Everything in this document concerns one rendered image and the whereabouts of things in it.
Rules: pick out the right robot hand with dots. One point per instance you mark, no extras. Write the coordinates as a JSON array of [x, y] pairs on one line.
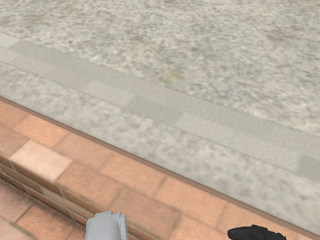
[[254, 232]]

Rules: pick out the robot left thigh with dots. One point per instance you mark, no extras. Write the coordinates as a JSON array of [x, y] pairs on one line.
[[107, 226]]

